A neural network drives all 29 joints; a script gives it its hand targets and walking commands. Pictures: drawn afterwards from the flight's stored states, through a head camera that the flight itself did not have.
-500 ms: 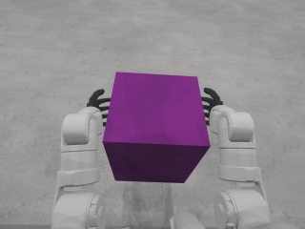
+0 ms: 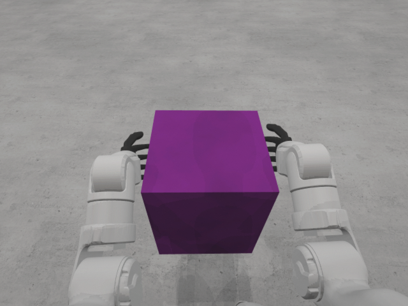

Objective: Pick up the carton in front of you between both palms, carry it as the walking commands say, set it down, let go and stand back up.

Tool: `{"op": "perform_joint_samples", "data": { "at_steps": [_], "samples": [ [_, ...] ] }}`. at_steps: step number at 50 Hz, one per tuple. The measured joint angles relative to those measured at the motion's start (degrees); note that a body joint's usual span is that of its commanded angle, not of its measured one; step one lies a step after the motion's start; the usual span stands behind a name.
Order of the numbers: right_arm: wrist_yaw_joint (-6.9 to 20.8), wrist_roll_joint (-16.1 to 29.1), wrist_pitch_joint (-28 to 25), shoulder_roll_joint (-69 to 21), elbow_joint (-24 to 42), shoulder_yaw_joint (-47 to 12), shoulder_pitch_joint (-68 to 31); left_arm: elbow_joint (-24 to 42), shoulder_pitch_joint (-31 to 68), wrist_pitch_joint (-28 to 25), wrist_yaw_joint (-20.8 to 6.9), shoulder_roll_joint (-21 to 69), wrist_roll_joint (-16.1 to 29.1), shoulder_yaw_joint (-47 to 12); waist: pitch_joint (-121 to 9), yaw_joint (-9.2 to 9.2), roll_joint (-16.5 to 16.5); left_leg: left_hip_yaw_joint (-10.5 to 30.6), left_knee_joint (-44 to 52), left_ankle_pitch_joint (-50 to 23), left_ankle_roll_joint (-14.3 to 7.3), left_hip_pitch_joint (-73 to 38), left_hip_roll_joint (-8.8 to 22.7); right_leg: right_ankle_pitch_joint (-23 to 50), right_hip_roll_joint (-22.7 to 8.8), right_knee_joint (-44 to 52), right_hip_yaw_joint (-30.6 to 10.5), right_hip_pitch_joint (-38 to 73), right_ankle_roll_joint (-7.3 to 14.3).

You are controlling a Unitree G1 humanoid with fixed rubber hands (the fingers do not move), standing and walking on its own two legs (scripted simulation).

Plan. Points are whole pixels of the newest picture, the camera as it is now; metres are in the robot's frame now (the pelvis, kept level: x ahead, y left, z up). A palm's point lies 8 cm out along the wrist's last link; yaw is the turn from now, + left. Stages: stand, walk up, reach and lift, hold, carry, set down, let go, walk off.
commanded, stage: carry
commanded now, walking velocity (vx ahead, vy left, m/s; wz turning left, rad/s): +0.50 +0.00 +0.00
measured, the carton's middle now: (206, 185) +0.35 +0.00 +0.03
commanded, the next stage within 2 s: none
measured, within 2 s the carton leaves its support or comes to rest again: neither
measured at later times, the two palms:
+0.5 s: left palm (154, 74) +0.67 +0.13 +0.11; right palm (263, 70) +0.66 -0.17 +0.12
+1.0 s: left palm (180, 44) +0.90 +0.07 +0.09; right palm (266, 41) +0.90 -0.23 +0.08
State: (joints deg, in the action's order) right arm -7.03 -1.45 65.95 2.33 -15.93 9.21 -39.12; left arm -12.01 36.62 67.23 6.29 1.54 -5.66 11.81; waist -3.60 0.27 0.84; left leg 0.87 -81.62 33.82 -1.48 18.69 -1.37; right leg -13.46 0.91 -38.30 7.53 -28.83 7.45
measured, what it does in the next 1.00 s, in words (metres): walks ahead: left foot, then right foot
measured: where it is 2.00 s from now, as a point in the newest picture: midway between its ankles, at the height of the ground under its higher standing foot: (213, 149)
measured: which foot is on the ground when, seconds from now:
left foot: up 0.00-0.38, down 0.40-0.90, up 0.92-1.00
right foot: down 0.00-0.40, up 0.42-0.88, down 0.90-1.00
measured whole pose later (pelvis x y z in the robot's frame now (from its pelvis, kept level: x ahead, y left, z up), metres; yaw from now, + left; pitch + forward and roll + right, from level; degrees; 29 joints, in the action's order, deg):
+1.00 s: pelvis +0.63 -0.08 +0.02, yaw +1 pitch +4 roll -1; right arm -4.4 -7.9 67.8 -7.7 12.7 8.8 -9.6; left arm 10.8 10.4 67.7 5.6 7.9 -7.1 5.4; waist -6.9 0.8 2.1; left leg -2.7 -59.8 25.4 -0.3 16.5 3.0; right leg -9.8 -1.9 -28.6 13.5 -23.0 4.3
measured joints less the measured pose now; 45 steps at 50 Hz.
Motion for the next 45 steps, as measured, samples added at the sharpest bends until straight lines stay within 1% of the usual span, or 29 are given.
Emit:
{"op": "perform_joint_samples", "data": {
  "at_steps": [2, 4, 8, 11, 14, 17, 19, 20, 21, 22, 23, 24, 25, 26, 28, 31, 36, 39, 42, 44, 45],
  "samples": [
    [-0.5, 0.0, 1.0, -0.7, 2.7, 0.1, 0.9, 2.4, -1.5, 0.5, 0.4, -0.4, 1.6, -0.3, 2.6, 0.78, 0.1, 0.1, -1.8, -5.6, -0.2, 7.4, 0.9, -1.9, 0.5, -0.8, 0.2, 0.8, 0.0],
    [-0.9, -0.3, 1.4, -1.6, 5.9, 0.6, 1.7, 5.2, -2.6, 0.3, 0.9, -0.4, 2.8, -0.2, 5.0, 1.29, 0.2, -0.2, 0.4, -9.7, -0.3, 14.3, 2.4, -3.3, 1.1, -0.1, 0.5, 2.2, 0.1],
    [-1.0, -1.4, 0.1, -3.8, 11.5, 2.1, 3.9, 9.4, -4.2, -1.8, 1.1, 0.8, 3.3, 0.7, 7.3, 2.22, 0.2, -1.0, 7.3, -12.8, -0.2, 24.5, 4.6, -5.9, 2.1, 1.9, 0.6, 5.7, 0.6],
    [-0.9, -2.0, -1.5, -5.3, 14.6, 2.9, 6.3, 11.3, -5.9, -3.6, 1.1, 1.6, 3.5, 0.9, 7.3, 2.74, 0.0, -1.9, 13.2, -16.4, -0.3, 28.6, 5.1, -8.3, 2.8, 3.7, 0.0, 9.7, 0.4],
    [-0.8, -2.3, -2.6, -6.2, 17.0, 3.1, 8.4, 12.6, -7.2, -4.8, 1.1, 1.9, 3.8, 0.3, 6.4, 3.12, -0.3, -3.6, 23.5, -22.0, -0.8, 28.5, 4.4, -10.6, 3.3, 6.4, -0.9, 14.6, -0.1],
    [-0.7, -2.4, -3.0, -6.2, 18.8, 2.9, 9.3, 13.4, -7.3, -5.4, 1.1, 1.6, 4.1, -0.7, 5.1, 2.93, -0.4, -6.4, 38.9, -28.9, -1.6, 23.9, 2.5, -13.2, 3.5, 8.9, -1.6, 20.3, -0.9],
    [-0.7, -2.4, -2.9, -5.9, 19.2, 2.5, 8.9, 13.8, -7.0, -5.2, 1.1, 1.0, 4.2, -1.1, 4.4, 2.10, -0.5, -9.1, 48.2, -32.7, -2.3, 18.2, 0.7, -15.0, 3.4, 7.1, -1.7, 23.3, -1.8],
    [-0.7, -2.4, -2.7, -5.8, 18.7, 2.2, 8.4, 13.8, -6.8, -4.9, 1.1, 0.7, 4.3, -1.1, 3.8, 1.53, -0.4, -10.2, 52.1, -33.9, -2.9, 14.3, 0.2, -15.6, 3.4, 3.4, -1.6, 23.6, -2.5],
    [-0.6, -2.6, -2.8, -5.8, 18.0, 2.1, 7.8, 13.5, -6.2, -4.5, 1.1, 0.0, 4.4, -1.2, 3.4, 0.60, -1.2, -10.7, 52.2, -30.8, -5.1, 12.5, -0.4, -15.6, 2.6, -2.6, -1.3, 22.4, -3.5],
    [-0.6, -2.7, -2.8, -5.6, 17.0, 2.0, 6.9, 12.6, -5.2, -4.2, 1.0, -0.6, 4.5, -1.2, 3.3, -0.14, -2.0, -11.1, 50.3, -28.4, -6.1, 12.3, -0.8, -15.8, 2.3, -11.2, -2.6, 19.3, -4.9],
    [-0.6, -2.7, -2.7, -5.3, 15.6, 1.9, 6.1, 11.7, -4.7, -3.8, 1.0, -0.9, 4.5, -1.1, 3.2, -0.75, -2.1, -11.2, 49.3, -26.7, -6.4, 11.7, -0.8, -15.5, 2.5, -19.8, -4.2, 15.7, -5.5],
    [-0.6, -2.5, -2.3, -5.0, 14.4, 1.8, 5.8, 10.9, -4.5, -3.2, 0.9, -1.0, 4.3, -1.2, 3.1, -1.31, -1.7, -11.2, 49.6, -25.8, -6.4, 10.4, -0.7, -14.4, 2.6, -26.2, -5.1, 12.3, -5.7],
    [-0.6, -2.3, -1.8, -4.6, 13.6, 1.7, 5.9, 10.3, -4.5, -2.6, 0.9, -0.8, 3.9, -1.2, 2.9, -1.71, -1.3, -11.1, 51.0, -25.6, -5.8, 8.6, -0.6, -12.8, 2.1, -29.8, -5.5, 9.3, -5.9],
    [-0.6, -1.9, -1.2, -4.4, 13.3, 1.7, 6.2, 10.0, -4.6, -2.0, 1.0, -0.4, 3.5, -1.2, 2.7, -1.99, -0.8, -11.0, 52.8, -25.5, -5.5, 6.7, -0.4, -11.2, 1.3, -31.0, -5.6, 6.7, -6.0],
    [-0.6, -1.4, -0.4, -4.2, 13.4, 1.9, 7.1, 10.2, -5.1, -0.9, 0.9, 0.5, 2.6, -1.1, 2.3, -2.34, 0.0, -10.6, 56.8, -25.5, -5.2, 2.8, 0.0, -8.5, -0.7, -28.0, -5.4, 2.5, -6.5],
    [-0.4, -1.3, 0.2, -4.7, 14.8, 2.6, 8.7, 11.7, -6.4, 0.0, 0.9, 2.0, 1.4, -0.9, 1.4, -2.50, 0.7, -9.8, 61.8, -25.0, -4.5, -2.4, 0.9, -6.2, -3.1, -18.4, -5.1, -1.5, -7.6],
    [1.1, -3.2, 0.8, -7.3, 19.4, 3.6, 13.5, 17.2, -12.2, 0.5, 0.6, 4.9, -0.5, -1.1, -1.3, -1.59, 0.2, -8.5, 67.2, -22.5, -2.6, -10.4, 2.2, 0.8, -5.3, -4.2, -3.6, -4.2, -9.4],
    [2.0, -4.5, 0.9, -9.3, 22.4, 3.2, 17.3, 21.2, -16.9, 0.8, 0.4, 6.0, -0.9, -1.5, -2.9, -0.72, -0.5, -8.2, 68.8, -19.8, -1.2, -15.1, 2.5, 5.3, -5.6, 2.4, -1.6, -3.9, -9.4],
    [2.5, -5.7, 0.9, -11.1, 25.4, 2.2, 21.3, 24.6, -21.1, 1.1, 0.1, 6.6, -0.8, -1.9, -4.1, -0.22, -0.8, -8.0, 68.6, -15.9, 0.3, -19.4, 2.7, 8.4, -4.9, 8.1, 0.7, -2.0, -8.7],
    [2.5, -6.5, 1.1, -11.3, 27.2, 0.8, 23.7, 25.8, -23.1, 1.1, -0.1, 7.0, -1.2, -2.5, -4.5, -0.13, -0.4, -7.5, 65.3, -11.6, 1.6, -21.1, 3.3, 9.3, -3.9, 12.3, 2.9, 1.0, -7.9],
    [2.6, -6.5, 1.3, -11.0, 27.9, 0.2, 24.7, 26.0, -23.6, 1.2, -0.3, 6.9, -1.2, -3.1, -4.6, -0.17, -0.3, -7.1, 61.3, -8.6, 2.2, -20.9, 3.7, 9.4, -3.5, 13.9, 3.9, 3.0, -7.4]
  ]
}}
